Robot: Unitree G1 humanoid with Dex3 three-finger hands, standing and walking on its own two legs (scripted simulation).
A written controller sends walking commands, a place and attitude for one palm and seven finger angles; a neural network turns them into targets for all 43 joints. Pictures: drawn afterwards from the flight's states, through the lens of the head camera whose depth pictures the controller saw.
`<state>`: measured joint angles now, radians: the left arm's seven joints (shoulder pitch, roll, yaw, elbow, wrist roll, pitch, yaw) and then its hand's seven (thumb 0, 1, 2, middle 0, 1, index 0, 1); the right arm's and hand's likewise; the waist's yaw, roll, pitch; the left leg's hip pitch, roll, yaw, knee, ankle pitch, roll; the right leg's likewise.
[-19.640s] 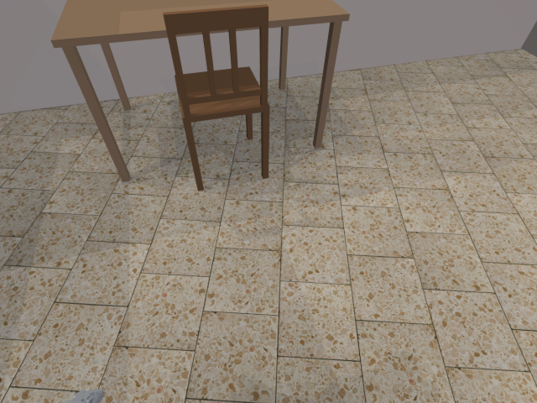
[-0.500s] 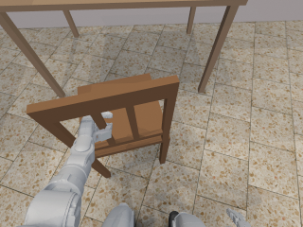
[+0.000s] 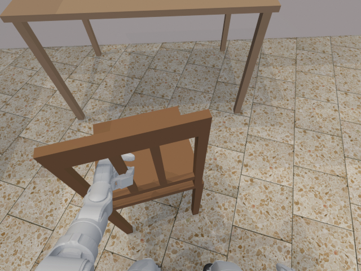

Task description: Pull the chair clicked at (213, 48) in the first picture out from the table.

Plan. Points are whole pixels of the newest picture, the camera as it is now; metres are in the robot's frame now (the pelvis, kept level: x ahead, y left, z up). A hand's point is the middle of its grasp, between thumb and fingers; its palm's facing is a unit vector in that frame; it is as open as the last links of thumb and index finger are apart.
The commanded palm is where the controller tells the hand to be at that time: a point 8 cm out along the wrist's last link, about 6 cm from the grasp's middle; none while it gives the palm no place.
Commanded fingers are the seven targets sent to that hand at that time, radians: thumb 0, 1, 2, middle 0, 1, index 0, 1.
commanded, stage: stop walking, hand still on the chair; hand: left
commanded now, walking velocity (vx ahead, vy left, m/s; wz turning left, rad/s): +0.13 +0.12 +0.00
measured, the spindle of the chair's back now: (125, 174) +0.36 +0.16 -0.10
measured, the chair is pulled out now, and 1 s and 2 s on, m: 0.56 0.62 0.62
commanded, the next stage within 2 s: open the thumb and straighten the fingers in 0.82 s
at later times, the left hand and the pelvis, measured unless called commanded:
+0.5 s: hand (124, 199) +0.28 +0.15 -0.06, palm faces -0.03 -0.99 -0.17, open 5.5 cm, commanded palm +0.26 +0.19 -0.05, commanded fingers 0.00 0.90 0.90 -0.50 -1.45 -0.50 -1.45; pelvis +0.02 +0.03 +0.01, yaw -2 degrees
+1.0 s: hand (124, 199) +0.28 +0.15 -0.06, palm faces +0.01 -0.99 -0.14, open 5.7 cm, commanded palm +0.26 +0.19 -0.04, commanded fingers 0.00 0.30 0.61 -0.50 -1.45 -0.50 -1.45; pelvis +0.03 +0.01 +0.01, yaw +0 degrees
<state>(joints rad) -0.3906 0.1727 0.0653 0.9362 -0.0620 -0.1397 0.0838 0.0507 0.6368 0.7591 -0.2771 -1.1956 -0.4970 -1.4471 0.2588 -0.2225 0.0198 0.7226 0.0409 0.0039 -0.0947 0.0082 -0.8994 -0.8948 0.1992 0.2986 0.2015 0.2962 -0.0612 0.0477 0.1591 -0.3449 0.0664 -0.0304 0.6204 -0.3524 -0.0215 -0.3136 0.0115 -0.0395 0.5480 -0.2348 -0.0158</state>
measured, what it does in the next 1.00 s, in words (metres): stands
